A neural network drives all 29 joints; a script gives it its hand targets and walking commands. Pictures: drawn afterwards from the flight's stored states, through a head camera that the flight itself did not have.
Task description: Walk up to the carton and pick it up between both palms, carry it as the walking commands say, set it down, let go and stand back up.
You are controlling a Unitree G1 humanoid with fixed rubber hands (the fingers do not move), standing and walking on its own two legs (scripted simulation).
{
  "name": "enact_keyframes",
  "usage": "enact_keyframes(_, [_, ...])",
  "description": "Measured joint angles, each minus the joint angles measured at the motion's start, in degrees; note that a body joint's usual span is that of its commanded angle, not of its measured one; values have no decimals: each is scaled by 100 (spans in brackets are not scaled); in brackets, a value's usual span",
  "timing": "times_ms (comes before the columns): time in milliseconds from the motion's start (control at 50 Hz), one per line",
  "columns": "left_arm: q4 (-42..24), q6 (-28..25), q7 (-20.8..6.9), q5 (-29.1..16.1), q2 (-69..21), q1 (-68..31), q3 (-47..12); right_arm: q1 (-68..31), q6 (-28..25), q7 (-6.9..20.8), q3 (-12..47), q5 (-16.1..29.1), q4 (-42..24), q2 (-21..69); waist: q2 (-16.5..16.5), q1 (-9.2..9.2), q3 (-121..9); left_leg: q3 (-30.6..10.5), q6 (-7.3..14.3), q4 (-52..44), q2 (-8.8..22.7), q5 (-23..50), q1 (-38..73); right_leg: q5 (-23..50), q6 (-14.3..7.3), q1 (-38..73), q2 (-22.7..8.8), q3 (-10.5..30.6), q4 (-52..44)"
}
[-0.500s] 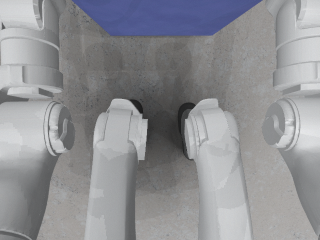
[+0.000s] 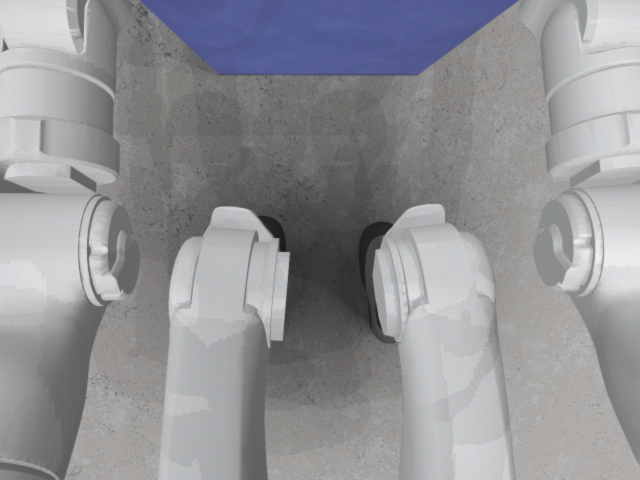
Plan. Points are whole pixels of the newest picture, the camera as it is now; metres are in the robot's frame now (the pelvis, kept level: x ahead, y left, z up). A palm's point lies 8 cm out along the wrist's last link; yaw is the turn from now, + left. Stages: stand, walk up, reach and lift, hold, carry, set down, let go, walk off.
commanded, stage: set down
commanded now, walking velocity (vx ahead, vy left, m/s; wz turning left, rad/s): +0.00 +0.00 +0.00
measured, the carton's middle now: out of the picture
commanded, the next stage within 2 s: none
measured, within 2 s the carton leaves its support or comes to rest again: rests again in 1.60 s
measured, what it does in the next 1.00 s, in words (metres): stands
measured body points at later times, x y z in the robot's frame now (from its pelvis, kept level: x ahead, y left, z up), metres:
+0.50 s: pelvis -0.01 +0.00 -0.01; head +0.36 +0.00 +0.24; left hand +0.57 +0.19 -0.16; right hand +0.57 -0.18 -0.16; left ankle +0.12 +0.11 -0.34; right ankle +0.12 -0.11 -0.34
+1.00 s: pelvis +0.01 +0.00 -0.03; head +0.36 +0.00 +0.24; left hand +0.58 +0.19 -0.16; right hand +0.58 -0.18 -0.17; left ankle +0.12 +0.11 -0.34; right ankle +0.11 -0.10 -0.34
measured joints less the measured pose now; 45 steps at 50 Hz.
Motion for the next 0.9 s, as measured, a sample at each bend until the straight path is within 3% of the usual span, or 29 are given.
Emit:
enact_keyframes(660, [1255, -577, -137, 78, 42, -448, 73, -507, -408, 133, -108, -242, 1152, 44, -5, -28, -33, 125, 78, 305, 133, 90, -150, 89, -32, -178, -82, -19, 341])
enact_keyframes(900, [1322, -822, -209, 21, 7, -367, 143, -366, -631, 211, -353, -427, 1116, 133, -42, -20, -213, 177, 138, 492, 223, -60, -296, -59, -84, -323, -143, -51, 528])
